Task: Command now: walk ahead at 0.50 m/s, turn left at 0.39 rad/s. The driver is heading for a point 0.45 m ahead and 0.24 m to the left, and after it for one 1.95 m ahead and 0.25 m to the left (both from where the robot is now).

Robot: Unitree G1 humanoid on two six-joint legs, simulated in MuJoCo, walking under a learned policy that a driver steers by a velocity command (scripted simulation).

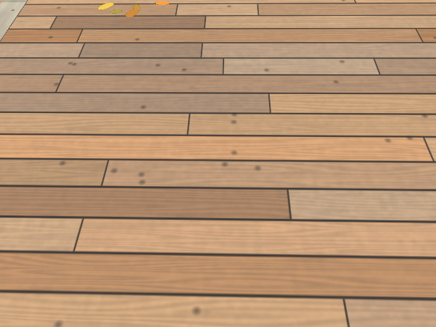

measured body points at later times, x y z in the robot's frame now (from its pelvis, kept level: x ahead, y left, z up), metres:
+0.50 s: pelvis +0.28 +0.08 +0.00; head +0.31 +0.10 +0.45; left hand +0.37 +0.39 -0.11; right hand +0.43 -0.16 -0.12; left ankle +0.28 +0.14 -0.75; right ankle +0.39 -0.09 -0.67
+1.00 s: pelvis +0.56 +0.12 +0.00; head +0.58 +0.13 +0.45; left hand +0.46 +0.39 -0.12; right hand +0.83 -0.03 -0.10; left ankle +0.52 +0.28 -0.67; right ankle +0.61 +0.03 -0.75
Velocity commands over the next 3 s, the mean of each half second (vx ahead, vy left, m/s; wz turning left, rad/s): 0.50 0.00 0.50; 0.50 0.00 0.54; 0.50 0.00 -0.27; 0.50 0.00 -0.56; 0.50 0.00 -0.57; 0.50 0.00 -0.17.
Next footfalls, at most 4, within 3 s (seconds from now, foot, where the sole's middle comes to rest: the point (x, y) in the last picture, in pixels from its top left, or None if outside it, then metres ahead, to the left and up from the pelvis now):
0.26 left None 0.31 0.15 -0.78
0.76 right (226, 283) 0.65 0.05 -0.78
1.24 left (121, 261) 0.72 0.40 -0.78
1.72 right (180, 181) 1.07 0.24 -0.78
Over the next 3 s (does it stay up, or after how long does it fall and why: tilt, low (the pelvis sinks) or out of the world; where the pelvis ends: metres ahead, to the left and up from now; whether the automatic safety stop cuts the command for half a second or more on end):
stays up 1.55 0.22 0.00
